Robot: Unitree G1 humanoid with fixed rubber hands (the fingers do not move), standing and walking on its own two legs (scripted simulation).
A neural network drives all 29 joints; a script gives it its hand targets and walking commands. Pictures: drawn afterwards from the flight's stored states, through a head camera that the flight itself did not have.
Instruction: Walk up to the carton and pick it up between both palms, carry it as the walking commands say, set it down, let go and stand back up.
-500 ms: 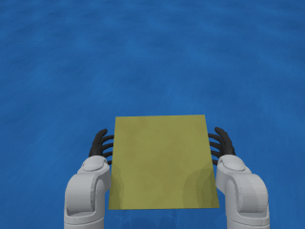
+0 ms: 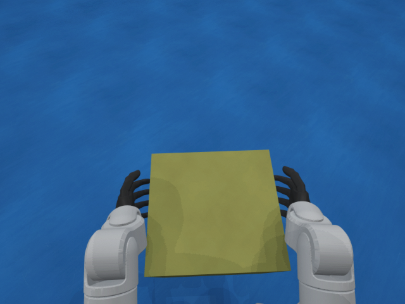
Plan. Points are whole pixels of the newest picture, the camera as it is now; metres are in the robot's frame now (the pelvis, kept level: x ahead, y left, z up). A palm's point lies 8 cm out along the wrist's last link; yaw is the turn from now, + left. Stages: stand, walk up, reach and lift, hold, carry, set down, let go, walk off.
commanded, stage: carry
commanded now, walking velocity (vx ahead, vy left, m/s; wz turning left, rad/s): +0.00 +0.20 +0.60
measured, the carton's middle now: (211, 219) +0.30 +0.01 +0.01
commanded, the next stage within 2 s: none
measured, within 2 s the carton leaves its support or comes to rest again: neither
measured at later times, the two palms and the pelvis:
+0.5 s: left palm out of the picture +0.16 +0.33 +0.12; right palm (183, 214) +0.25 +0.06 +0.12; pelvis -0.06 +0.11 +0.01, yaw +19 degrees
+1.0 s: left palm out of the picture +0.00 +0.47 +0.12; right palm (53, 280) +0.16 +0.23 +0.10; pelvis -0.14 +0.21 +0.01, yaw +35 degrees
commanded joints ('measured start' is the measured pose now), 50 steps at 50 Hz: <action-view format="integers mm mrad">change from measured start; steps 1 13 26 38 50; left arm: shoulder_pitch -428 -279 -328 -397 -328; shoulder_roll -1060 -984 -934 -1051 -990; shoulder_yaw -660 -535 -543 -648 -538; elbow -152 -58 -71 -135 -89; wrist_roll -412 -330 -346 -404 -350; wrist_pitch -52 -33 -19 -51 -37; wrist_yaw -275 -265 -260 -274 -280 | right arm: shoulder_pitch -282 -379 -305 -259 -387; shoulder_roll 1034 975 978 1011 1007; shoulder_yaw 547 620 581 540 625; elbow -117 -177 -65 -106 -152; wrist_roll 350 382 363 334 393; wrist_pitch -31 20 34 -30 9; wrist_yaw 238 225 214 236 224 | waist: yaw -33 -8 -18 -29 -8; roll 176 -132 -271 181 -11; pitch -387 -223 -290 -389 -222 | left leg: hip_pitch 326 -264 98 336 -217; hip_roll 207 14 8 220 18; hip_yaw -253 -108 124 -296 -129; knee -167 640 -91 -171 669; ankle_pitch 367 -296 -83 382 -201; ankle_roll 128 -93 -70 124 -84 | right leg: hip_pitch -17 421 450 8 396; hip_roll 30 -446 -285 43 -349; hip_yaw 33 369 -89 46 214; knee -20 -859 -540 -70 -781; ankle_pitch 73 613 719 54 607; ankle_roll -15 -325 -102 -24 -247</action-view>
